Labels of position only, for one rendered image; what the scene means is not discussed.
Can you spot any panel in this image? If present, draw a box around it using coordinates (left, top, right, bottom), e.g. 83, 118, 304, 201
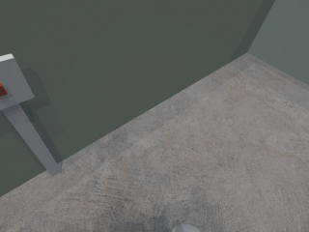
0, 53, 61, 177

